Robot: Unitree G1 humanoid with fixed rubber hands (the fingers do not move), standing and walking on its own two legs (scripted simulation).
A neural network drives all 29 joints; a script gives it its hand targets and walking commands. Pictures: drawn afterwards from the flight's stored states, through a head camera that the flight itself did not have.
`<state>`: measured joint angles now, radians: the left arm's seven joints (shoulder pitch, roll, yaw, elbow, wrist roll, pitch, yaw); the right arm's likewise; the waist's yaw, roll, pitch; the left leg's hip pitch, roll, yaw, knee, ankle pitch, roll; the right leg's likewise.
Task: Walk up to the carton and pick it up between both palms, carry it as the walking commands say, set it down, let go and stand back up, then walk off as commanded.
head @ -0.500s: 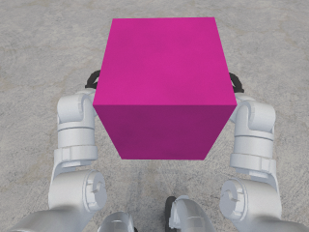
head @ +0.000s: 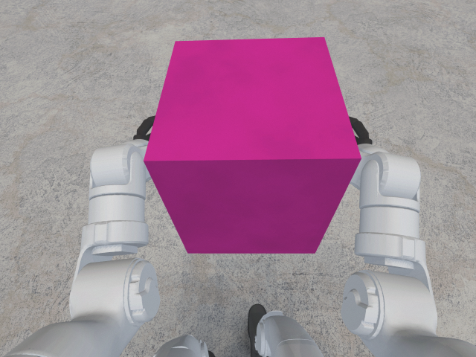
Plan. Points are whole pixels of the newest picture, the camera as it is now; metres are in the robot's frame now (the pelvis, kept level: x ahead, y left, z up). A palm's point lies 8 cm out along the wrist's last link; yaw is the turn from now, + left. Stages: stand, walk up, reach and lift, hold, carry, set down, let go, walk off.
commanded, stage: carry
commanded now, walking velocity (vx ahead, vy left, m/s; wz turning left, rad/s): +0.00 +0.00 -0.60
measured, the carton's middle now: (250, 154) +0.42 +0.00 +0.05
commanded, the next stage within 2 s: none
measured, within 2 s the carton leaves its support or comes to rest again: neither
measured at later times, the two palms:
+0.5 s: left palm (172, 132) +0.44 +0.13 +0.09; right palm (374, 169) +0.37 -0.20 +0.09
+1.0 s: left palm (199, 149) +0.45 +0.09 +0.04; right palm (382, 225) +0.29 -0.21 +0.06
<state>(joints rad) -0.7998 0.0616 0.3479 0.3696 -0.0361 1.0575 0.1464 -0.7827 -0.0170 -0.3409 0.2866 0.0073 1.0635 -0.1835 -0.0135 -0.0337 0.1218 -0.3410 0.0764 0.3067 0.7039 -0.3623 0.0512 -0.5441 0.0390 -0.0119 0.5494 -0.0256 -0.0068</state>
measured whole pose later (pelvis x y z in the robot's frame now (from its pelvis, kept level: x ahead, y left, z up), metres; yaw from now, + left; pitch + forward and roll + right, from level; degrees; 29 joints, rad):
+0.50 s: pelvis +0.02 +0.04 -0.02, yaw -12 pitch -1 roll -1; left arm -0.80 0.06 0.31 0.30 -0.04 1.04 0.15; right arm -0.74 -0.01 -0.36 0.17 0.03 1.04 -0.18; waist 0.03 0.02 0.13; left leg -0.32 0.14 0.38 0.90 -0.57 0.06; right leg -0.60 0.05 -0.05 0.70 -0.09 -0.05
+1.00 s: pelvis +0.06 +0.09 -0.01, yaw -26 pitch +1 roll -4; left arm -0.56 -0.02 0.27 0.11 -0.03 1.07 0.15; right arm -0.50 0.10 -0.39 0.01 0.03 1.04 -0.16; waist 0.01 0.01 0.13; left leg -0.30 0.07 0.30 0.83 -0.56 0.14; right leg -0.59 0.00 -0.11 0.81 -0.33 -0.01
